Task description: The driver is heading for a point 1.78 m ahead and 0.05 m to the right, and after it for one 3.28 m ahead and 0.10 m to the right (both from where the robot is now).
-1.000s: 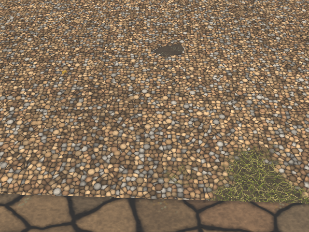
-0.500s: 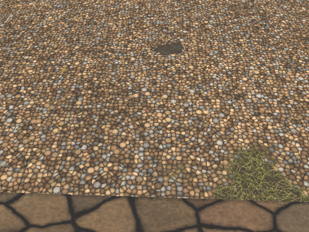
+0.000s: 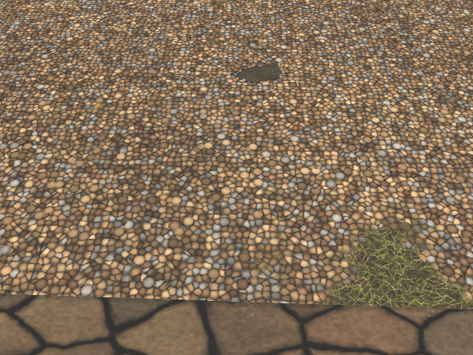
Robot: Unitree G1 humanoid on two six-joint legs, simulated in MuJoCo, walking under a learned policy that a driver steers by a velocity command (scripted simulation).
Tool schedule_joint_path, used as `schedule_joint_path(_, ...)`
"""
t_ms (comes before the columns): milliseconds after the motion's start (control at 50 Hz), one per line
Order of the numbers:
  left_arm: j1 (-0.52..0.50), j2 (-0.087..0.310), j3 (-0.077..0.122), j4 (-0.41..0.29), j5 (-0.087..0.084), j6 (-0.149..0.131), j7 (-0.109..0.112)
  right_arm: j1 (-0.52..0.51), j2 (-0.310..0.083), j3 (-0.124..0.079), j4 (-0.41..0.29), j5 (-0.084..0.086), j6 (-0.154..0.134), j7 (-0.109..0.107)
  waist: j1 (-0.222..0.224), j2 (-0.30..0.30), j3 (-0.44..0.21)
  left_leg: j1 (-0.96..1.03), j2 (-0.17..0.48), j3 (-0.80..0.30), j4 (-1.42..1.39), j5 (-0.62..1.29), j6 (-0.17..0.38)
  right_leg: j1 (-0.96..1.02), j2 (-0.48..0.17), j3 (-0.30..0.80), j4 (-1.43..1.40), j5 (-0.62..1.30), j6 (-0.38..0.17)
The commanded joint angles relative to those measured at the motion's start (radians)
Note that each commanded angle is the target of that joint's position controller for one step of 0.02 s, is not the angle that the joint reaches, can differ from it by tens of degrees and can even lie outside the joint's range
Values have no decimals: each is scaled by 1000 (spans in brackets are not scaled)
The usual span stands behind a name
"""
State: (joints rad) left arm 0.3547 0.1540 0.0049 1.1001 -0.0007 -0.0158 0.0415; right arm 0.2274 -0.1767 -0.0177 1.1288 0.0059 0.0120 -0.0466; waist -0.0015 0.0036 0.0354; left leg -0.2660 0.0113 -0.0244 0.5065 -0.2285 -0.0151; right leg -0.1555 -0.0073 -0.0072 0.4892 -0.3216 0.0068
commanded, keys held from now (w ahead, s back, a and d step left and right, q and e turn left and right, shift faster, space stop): no key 0.08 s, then w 0.82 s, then no key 0.10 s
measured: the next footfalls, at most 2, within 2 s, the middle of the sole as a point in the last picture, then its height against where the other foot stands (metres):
right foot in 0.80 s outside the picture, level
left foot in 1.26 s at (214, 302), level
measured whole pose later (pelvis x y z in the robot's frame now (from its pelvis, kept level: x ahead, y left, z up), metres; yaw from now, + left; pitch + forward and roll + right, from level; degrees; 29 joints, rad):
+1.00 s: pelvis +0.38 -0.04 +0.01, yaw +0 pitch +0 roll -1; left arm 0.25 0.23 0.05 0.98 0.01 -0.11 -0.05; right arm 0.23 -0.26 -0.05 0.95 0.02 -0.10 -0.02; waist 0.02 0.04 0.04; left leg -0.56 0.10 -0.04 1.18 -0.29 0.04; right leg -0.24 0.06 -0.07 0.36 -0.13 -0.08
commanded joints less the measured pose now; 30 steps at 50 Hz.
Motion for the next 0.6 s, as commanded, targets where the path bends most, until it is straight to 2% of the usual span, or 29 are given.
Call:
schedule_joint_path(20, 98, 80, 13, -5, 0, -3, 2, 49, -89, -13, -17, 0, -5, -3, 0, -5, 31, 72, 8, -2, -64, 141, 32, -115, -9, 6, -107, 117, -13)
schedule_joint_path(80, 102, 78, 13, -6, 0, -3, 2, 52, -88, -13, -18, 0, -5, -3, 0, -5, 31, 72, 8, -2, -63, 142, 32, -115, -9, 6, -107, 118, -14)
schedule_joint_path(100, 123, 69, 11, 5, -1, -2, 3, 70, -77, -10, -8, 0, -4, -3, 1, -9, 7, 82, -6, 13, -61, 40, 33, -105, -1, -2, -113, 19, -18)
schedule_joint_path(140, 118, 105, 24, -4, -12, 3, 10, 79, -91, -19, -8, 10, -4, -6, 2, -40, 53, 8, -49, 53, -10, -300, 48, -147, -4, 24, -118, -298, -61)
schedule_joint_path(160, 116, 119, 29, -16, -16, 0, 13, 65, -94, -21, -18, 10, -11, -5, 9, -51, 101, -57, -49, 51, 10, -393, 59, -177, -33, 68, -141, -421, -88)
schedule_joint_path(200, 167, 155, 43, -18, -27, -18, 9, 19, -61, -15, -48, 13, -43, 8, 38, -113, 149, -168, -44, 64, 113, -333, 63, -147, -144, 230, -219, -520, -156)
schedule_joint_path(220, 185, 189, 56, -17, -31, -28, 6, -2, -40, -12, -63, 16, -62, 18, 45, -176, 155, -218, -47, 97, 214, -232, 60, -106, -231, 348, -279, -543, -201)
schedule_joint_path(240, 172, 206, 64, -25, -32, -35, 3, -21, -39, -11, -77, 18, -78, 27, 44, -194, 177, -237, -12, 74, 286, -191, 75, -124, -301, 436, -316, -523, -239)
schedule_joint_path(260, 139, 198, 63, -40, -28, -41, 0, -15, -41, -12, -84, 23, -92, 35, 23, -183, 187, -235, 8, 61, 291, -209, 93, -138, -318, 448, -320, -477, -246)
schedule_joint_path(280, 94, 190, 61, -56, -31, -45, -6, 16, -37, -12, -82, 31, -102, 41, -8, -182, 193, -179, 13, 64, 202, -229, 109, -160, -299, 402, -292, -418, -225)
schedule_joint_path(300, 43, 177, 57, -74, -37, -44, -11, 94, -42, -18, -56, 35, -109, 43, -54, -158, 177, -28, -6, 87, 58, -195, 118, -216, -240, 309, -239, -352, -183)
schedule_joint_path(320, 18, 171, 56, -87, -38, -44, -15, 189, -61, -31, -13, 29, -110, 43, -84, -115, 143, 136, -38, 97, -11, -121, 106, -275, -167, 214, -146, -243, -145)
schedule_joint_path(340, -28, 152, 49, -111, -32, -53, -19, 329, -123, -56, 22, 21, -111, 42, -138, 22, 87, 300, 61, -83, -99, -119, 132, -375, -77, 90, 120, -40, -95)
schedule_joint_path(360, -27, 85, 32, -151, -28, -73, -15, 476, -265, -91, 34, 27, -115, 48, -168, 310, -2, 460, 291, -513, -282, -209, 262, -557, 49, -54, 487, -75, -34)
schedule_joint_path(380, -40, 86, 31, -164, -43, -92, -18, 456, -214, -68, 26, 2, -131, 54, -135, 257, -11, 429, 394, -761, -362, -282, 332, -650, 40, 75, 722, -199, -51)
schedule_joint_path(400, -54, 106, 35, -171, -57, -104, -27, 347, -155, -49, -6, 3, -142, 53, -83, 138, 70, 383, 389, -660, -343, -249, 309, -725, -22, 112, 827, -132, -80)
schedule_joint_path(420, -57, 110, 36, -166, -52, -110, -35, 274, -120, -36, -33, 4, -144, 56, -58, 79, 79, 352, 332, -508, -341, -193, 271, -727, -62, 106, 832, -35, -99)
schedule_joint_path(440, -67, 127, 47, -165, -41, -116, -37, 235, -112, -28, -47, 3, -140, 62, -38, 42, 87, 330, 287, -391, -351, -97, 236, -718, -92, 91, 773, 45, -105)
schedule_joint_path(460, -86, 156, 62, -168, -30, -115, -40, 233, -86, -18, -50, 1, -132, 63, -31, 49, 84, 316, 240, -284, -357, 30, 202, -681, -112, 70, 712, 95, -102)
schedule_joint_path(480, -89, 153, 67, -167, -29, -109, -47, 258, -68, -11, -44, -2, -122, 59, -30, 69, 71, 312, 208, -212, -359, 118, 184, -649, -116, 48, 673, 121, -94)
schedule_joint_path(500, -97, 129, 65, -169, -30, -101, -53, 286, -70, -9, -40, -3, -115, 53, -30, 75, 64, 310, 195, -170, -360, 189, 182, -640, -116, 27, 642, 136, -81)
schedule_joint_path(540, -172, 93, 54, -199, -27, -88, -59, 308, -106, -11, -44, -7, -106, 38, -35, 61, 79, 280, 194, -124, -379, 255, 195, -650, -114, 1, 539, 175, -53)
schedule_joint_path(600, -348, 73, 34, -269, -24, -89, -63, 289, -150, -16, -72, -10, -100, 23, -60, 64, 115, 188, 177, -69, -414, 246, 196, -574, -82, -32, 278, 283, -29)
Over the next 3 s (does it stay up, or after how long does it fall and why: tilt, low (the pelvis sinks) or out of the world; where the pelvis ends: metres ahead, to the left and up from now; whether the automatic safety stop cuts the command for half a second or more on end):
stays up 1.24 -0.02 0.01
